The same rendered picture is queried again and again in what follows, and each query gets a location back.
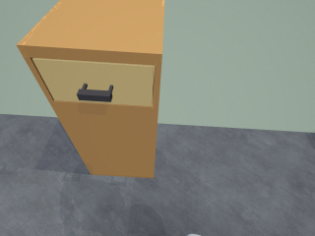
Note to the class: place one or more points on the drawer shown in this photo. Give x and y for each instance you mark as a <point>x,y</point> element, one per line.
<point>133,84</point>

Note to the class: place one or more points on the handle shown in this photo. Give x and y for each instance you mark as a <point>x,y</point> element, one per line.
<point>95,94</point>

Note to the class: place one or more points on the cabinet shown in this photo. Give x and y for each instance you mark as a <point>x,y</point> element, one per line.
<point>111,139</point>

